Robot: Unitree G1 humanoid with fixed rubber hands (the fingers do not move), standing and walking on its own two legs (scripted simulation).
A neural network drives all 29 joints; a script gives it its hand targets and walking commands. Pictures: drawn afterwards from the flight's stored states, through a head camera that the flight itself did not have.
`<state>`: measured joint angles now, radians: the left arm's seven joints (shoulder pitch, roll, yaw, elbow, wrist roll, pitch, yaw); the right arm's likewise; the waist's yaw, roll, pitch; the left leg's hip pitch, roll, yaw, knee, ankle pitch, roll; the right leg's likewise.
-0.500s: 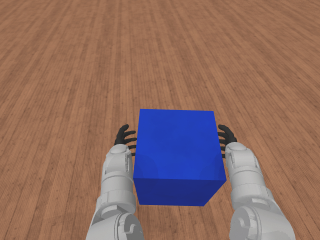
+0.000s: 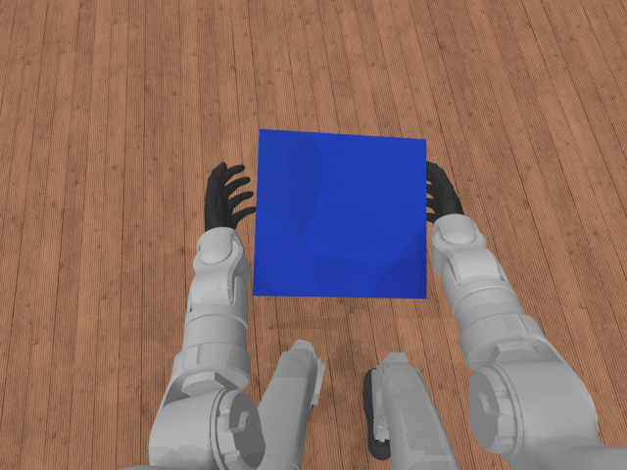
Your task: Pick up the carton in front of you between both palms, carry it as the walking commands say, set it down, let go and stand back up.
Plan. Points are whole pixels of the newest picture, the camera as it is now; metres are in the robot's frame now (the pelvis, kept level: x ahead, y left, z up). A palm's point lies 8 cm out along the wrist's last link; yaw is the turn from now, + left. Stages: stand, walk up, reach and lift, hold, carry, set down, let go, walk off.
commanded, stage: set down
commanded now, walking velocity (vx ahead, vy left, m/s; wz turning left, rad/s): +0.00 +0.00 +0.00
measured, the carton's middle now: (328, 225) +0.43 +0.07 -0.15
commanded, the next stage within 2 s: none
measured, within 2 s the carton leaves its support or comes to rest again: rests again in 1.76 s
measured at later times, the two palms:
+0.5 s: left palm (234, 242) +0.40 +0.23 -0.21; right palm (400, 215) +0.48 -0.05 -0.23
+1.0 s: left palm (243, 244) +0.43 +0.25 -0.34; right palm (380, 229) +0.50 -0.03 -0.38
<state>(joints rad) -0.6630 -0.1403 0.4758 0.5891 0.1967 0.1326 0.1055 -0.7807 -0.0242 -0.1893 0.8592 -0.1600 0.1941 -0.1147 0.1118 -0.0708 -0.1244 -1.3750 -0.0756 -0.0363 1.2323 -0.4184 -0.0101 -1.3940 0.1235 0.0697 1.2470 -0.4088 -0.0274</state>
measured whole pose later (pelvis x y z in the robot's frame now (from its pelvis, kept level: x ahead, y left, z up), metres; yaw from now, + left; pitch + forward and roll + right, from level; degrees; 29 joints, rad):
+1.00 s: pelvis -0.04 -0.01 -0.22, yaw +2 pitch +46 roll +5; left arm -1.17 0.03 0.56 0.63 0.11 0.28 0.11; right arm -1.41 -0.20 -0.02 1.10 -0.05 0.30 -0.18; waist 0.18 -0.09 0.11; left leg -2.22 -0.09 0.00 1.96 -0.54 -0.06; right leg -2.26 0.20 0.03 1.98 -0.51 -0.01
